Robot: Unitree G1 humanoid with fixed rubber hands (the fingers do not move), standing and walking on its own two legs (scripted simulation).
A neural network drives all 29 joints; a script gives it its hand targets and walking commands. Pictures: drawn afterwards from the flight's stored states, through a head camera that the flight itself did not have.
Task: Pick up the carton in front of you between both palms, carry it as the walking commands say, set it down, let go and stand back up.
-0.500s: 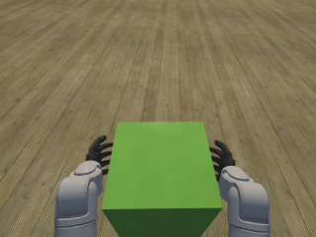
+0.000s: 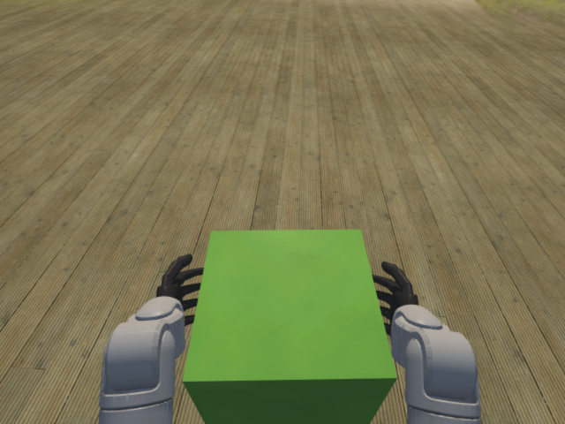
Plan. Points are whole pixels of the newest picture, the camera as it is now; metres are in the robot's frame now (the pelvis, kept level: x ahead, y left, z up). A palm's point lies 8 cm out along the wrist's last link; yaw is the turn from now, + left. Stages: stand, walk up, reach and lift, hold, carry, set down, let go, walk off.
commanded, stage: carry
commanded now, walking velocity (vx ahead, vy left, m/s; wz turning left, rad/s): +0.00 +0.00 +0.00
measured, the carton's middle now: (286, 340) +0.26 +0.00 +0.01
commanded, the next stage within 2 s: hold in 0.90 s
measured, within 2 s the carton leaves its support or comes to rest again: neither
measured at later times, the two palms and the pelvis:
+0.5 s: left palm (169, 347) +0.23 +0.15 +0.05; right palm (401, 353) +0.23 -0.15 +0.06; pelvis -0.04 +0.00 +0.00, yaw +0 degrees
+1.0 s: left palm (172, 350) +0.23 +0.15 +0.04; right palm (401, 355) +0.23 -0.15 +0.05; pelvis -0.05 +0.00 +0.01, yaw -1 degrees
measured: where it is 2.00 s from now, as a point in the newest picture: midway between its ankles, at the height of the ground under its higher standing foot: outside the picture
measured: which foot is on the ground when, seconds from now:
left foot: down 0.00-1.00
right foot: down 0.00-1.00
